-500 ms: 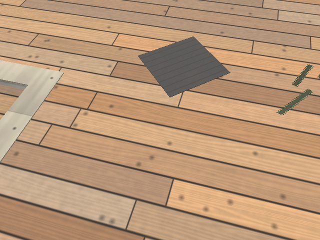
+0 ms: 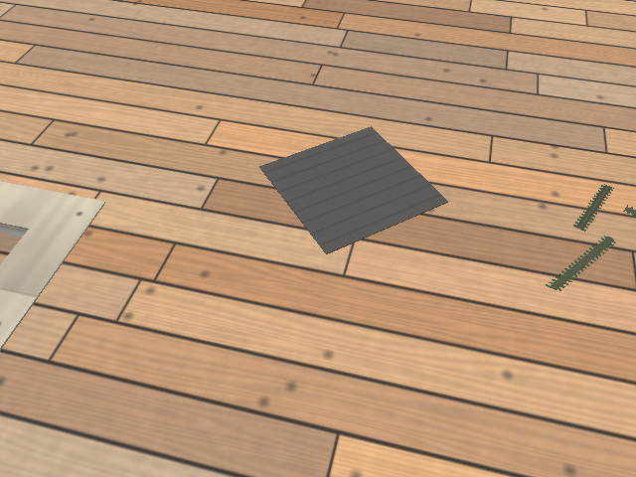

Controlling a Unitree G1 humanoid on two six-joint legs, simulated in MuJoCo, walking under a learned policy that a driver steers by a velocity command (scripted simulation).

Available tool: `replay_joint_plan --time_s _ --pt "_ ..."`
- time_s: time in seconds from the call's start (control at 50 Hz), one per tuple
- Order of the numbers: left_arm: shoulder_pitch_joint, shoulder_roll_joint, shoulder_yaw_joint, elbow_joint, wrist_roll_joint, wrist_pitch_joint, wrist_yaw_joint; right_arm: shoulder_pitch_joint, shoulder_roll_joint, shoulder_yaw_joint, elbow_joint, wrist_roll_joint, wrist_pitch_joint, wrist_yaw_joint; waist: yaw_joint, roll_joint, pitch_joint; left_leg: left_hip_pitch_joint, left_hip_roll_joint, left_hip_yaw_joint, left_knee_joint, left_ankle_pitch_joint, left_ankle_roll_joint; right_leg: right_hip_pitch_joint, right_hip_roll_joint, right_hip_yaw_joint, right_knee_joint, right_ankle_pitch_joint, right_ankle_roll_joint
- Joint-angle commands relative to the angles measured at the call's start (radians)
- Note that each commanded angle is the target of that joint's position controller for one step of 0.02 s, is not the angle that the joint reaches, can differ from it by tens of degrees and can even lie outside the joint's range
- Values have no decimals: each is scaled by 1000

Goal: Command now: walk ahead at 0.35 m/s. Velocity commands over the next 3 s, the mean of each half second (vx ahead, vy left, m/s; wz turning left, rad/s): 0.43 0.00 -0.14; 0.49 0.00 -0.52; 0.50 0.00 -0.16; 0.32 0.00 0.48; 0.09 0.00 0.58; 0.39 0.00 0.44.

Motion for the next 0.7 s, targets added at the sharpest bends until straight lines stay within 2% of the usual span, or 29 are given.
replay_joint_plan --time_s 0.02,0.04,0.06,0.08,0.1,0.12,0.14,0.16,0.18,0.2,0.24,0.3,0.38,0.44,0.48,0.5,0.52,0.54,0.56,0.58,0.6,0.62,0.64,0.66,0.7 --pt "-39 153 31 -45 -12 -19 -5 -39 -64 -21 -46 11 -36 15 -49 -136 92 18 8 14 -123 39 23 -31 -206 215 -164 151 -164" --pt "-74 159 32 -61 -7 -19 -7 53 -96 -37 -13 10 -31 13 -92 -117 51 195 0 -4 -134 90 31 -121 -162 160 -91 262 -137" --pt "-114 131 24 -87 -7 -25 -8 175 -160 -60 17 7 -28 7 -142 2 7 372 101 -174 -203 59 83 -268 -74 45 129 366 -83" --pt "-108 68 7 -117 3 -42 -6 314 -251 -83 46 9 -22 7 -173 255 -66 583 295 -526 -330 48 203 -498 48 -63 467 174 -15" --pt "-136 92 13 -130 5 -55 -8 323 -196 -59 50 0 -29 13 -167 236 -62 601 392 -695 -385 89 254 -638 47 35 675 -167 -18" --pt "-133 111 21 -129 -19 -62 -19 249 -142 -37 33 -7 -36 13 -118 151 -2 545 384 -600 -372 88 229 -695 -19 80 764 -127 -49" --pt "-136 104 20 -125 -29 -65 -25 193 -116 -27 12 -12 -40 15 -92 105 22 487 344 -502 -388 76 197 -698 -60 71 759 -41 -71" --pt "-150 99 23 -126 -25 -64 -27 158 -104 -19 1 -11 -42 19 -76 72 67 429 317 -426 -417 108 175 -701 -89 60 706 30 -75" --pt "-159 101 30 -126 -16 -58 -25 141 -88 -10 -3 -13 -40 18 -62 71 80 376 286 -355 -440 167 150 -661 -111 53 648 81 -71" --pt "-154 86 29 -127 -11 -52 -26 147 -88 -7 0 -17 -35 16 -53 91 81 337 264 -306 -459 211 141 -620 -114 38 602 112 -60" --pt "-179 62 26 -137 -3 -40 -29 171 -120 -12 8 -22 -29 2 -50 87 88 310 245 -228 -484 292 143 -609 -104 9 505 179 -30" --pt "-284 26 9 -177 -2 -33 -36 181 -153 -19 12 -27 -28 -15 -69 80 108 255 225 -121 -513 313 123 -560 -83 -13 293 327 -15" --pt "-385 34 -1 -220 -10 -24 -55 228 -158 -25 34 -16 -34 -19 -92 80 130 279 250 -35 -533 307 104 -500 -52 -31 155 423 -43" --pt "-420 52 1 -255 -9 -22 -74 228 -159 -32 39 -7 -23 -19 -78 66 140 387 291 11 -480 395 79 -512 -43 -27 112 374 -90" --pt "-376 86 17 -264 -6 -21 -85 204 -185 -41 24 -8 -12 -21 -35 90 85 429 298 51 -352 711 57 -405 7 -76 119 290 -126" --pt "-278 116 36 -246 -6 -18 -87 188 -192 -42 15 -11 -2 -25 23 98 22 423 283 82 -203 874 38 -275 47 -108 117 266 -145" --pt "-119 163 67 -200 -8 -12 -83 187 -179 -36 1 -17 8 -30 94 80 -65 351 240 114 15 927 8 -64 95 -118 102 258 -172" --pt "36 251 98 -178 -10 -4 -67 207 -156 -22 -28 -35 7 -33 136 -58 -166 99 191 132 354 637 -35 222 -62 150 80 207 -238" --pt "48 301 97 -182 -12 -8 -70 299 -7 24 -62 -43 -25 -13 31 -283 -287 -281 -25 18 677 -204 -87 489 -289 734 -109 -88 -412" --pt "52 216 71 -188 -8 -16 -70 180 -107 4 -74 -1 -65 -1 89 -170 -273 -388 3 -151 774 -219 -55 484 -285 802 -221 -147 -371" --pt "-3 184 62 -198 1 -27 -67 105 -154 -10 -104 29 -88 4 79 -138 -146 -459 49 -143 764 -126 -27 384 -261 670 -230 -66 -330" --pt "-80 166 54 -223 6 -36 -68 72 -158 -11 -106 20 -98 -4 45 -25 -85 -414 95 -142 700 -41 -17 239 -224 560 -238 54 -308" --pt "-145 144 47 -244 15 -40 -68 69 -160 -21 -102 -2 -96 -12 2 12 -46 -343 126 -146 615 8 -20 100 -191 471 -250 157 -295" --pt "-182 127 40 -260 26 -43 -65 85 -160 -27 -103 -10 -82 -16 -35 -3 -39 -269 149 -159 569 30 -24 15 -163 422 -271 215 -289" --pt "-179 131 39 -266 16 -43 -56 89 -138 -31 -113 -19 -56 -21 -57 -19 -13 -231 156 -147 472 41 -50 -74 -138 361 -302 258 -292"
